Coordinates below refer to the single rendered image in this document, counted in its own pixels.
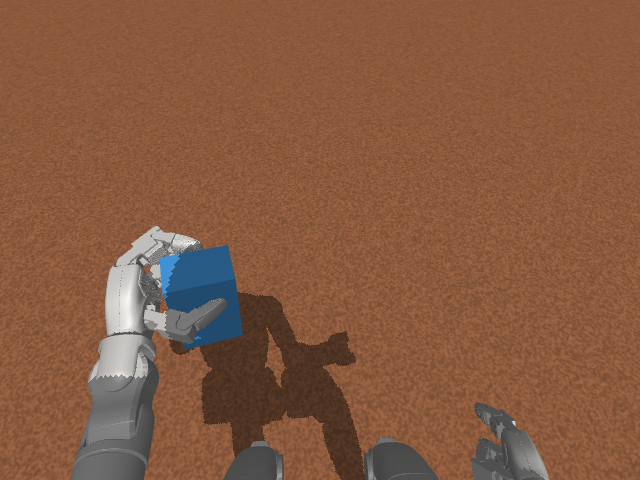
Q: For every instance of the carton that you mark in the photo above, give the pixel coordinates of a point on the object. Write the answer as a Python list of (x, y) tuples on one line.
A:
[(189, 280)]

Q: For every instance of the left robot arm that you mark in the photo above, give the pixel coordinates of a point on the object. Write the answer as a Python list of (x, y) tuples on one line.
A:
[(117, 438)]

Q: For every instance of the right robot hand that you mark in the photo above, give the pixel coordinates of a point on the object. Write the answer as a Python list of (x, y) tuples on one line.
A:
[(518, 457)]

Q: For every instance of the left robot hand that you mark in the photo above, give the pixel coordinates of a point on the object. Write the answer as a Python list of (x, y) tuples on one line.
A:
[(132, 299)]

